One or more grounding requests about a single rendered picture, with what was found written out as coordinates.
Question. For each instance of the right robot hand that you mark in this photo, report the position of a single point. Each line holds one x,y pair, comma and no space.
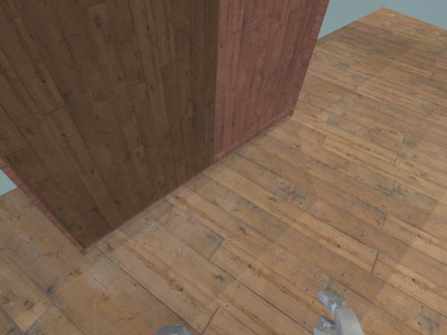
346,322

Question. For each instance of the wardrobe door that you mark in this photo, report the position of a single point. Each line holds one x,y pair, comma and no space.
106,105
260,48

